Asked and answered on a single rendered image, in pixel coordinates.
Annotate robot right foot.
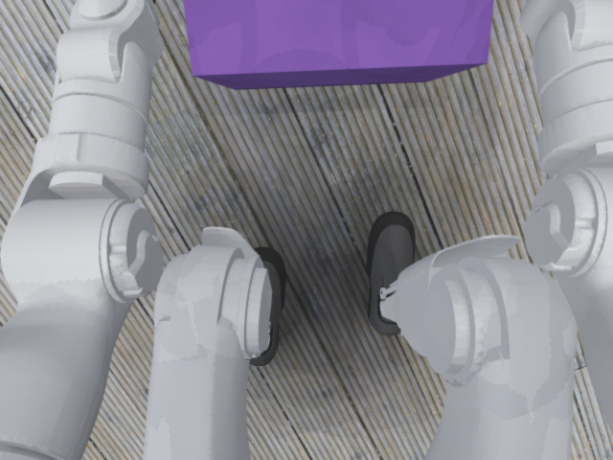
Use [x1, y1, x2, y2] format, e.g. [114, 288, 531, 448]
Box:
[366, 212, 416, 335]

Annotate right robot shin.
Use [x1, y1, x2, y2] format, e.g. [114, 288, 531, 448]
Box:
[380, 235, 578, 359]

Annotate robot left upper arm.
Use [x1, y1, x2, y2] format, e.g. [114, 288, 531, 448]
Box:
[0, 198, 164, 460]

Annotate carton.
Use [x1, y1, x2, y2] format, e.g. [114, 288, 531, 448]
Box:
[183, 0, 494, 90]

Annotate left robot forearm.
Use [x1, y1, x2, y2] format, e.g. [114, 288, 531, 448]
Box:
[1, 0, 164, 288]

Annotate right robot forearm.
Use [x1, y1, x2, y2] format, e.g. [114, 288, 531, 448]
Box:
[519, 0, 613, 176]

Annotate robot right upper arm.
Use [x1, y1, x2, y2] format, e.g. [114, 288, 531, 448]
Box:
[523, 167, 613, 435]

